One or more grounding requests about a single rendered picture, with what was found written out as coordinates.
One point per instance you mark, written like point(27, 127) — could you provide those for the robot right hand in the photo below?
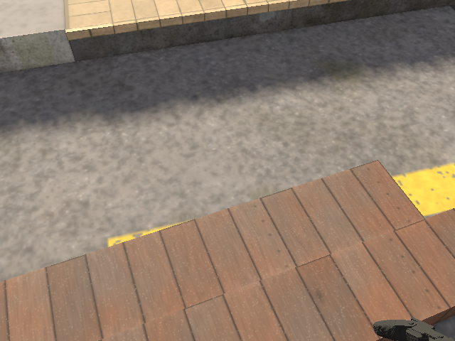
point(408, 330)

